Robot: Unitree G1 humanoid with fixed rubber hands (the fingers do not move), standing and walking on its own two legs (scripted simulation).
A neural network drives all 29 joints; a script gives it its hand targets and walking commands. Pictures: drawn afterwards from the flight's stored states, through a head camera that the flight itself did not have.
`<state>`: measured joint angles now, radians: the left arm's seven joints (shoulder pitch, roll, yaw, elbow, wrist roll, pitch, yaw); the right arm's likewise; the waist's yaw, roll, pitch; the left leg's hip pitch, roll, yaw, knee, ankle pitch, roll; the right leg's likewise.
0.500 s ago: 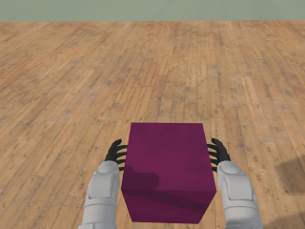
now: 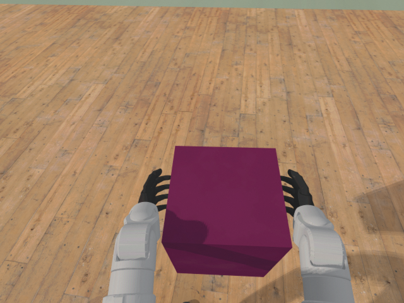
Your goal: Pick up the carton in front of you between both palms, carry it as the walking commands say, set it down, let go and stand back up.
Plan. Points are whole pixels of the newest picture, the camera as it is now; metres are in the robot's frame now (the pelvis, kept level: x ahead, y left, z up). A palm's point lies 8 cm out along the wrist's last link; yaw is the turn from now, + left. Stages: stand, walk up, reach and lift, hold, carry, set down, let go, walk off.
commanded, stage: carry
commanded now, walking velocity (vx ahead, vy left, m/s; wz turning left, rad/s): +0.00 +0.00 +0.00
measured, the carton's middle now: (222, 215) +0.31 -0.01 -0.03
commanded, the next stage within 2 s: hold in 2.00 s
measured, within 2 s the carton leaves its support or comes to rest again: neither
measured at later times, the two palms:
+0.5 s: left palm (152, 136) +0.47 +0.16 +0.06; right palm (276, 138) +0.47 -0.14 +0.06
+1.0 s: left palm (155, 136) +0.49 +0.16 +0.05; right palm (274, 134) +0.49 -0.14 +0.05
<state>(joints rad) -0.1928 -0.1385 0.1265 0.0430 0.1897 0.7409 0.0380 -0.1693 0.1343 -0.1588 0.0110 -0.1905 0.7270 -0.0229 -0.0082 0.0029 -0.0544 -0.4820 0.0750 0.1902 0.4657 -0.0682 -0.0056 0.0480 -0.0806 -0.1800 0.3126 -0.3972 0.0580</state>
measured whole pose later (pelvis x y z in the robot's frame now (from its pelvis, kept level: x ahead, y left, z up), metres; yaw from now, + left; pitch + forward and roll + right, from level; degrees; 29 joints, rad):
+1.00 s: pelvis +0.20 +0.01 +0.01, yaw +0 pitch +4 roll +0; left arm -0.19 -0.14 0.15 0.10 0.21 0.75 0.03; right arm -0.19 0.14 -0.17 0.10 -0.22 0.73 -0.01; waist 0.00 0.01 -0.10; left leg -0.21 0.06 0.18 0.53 -0.35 -0.01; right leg -0.26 -0.05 -0.16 0.54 -0.31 0.00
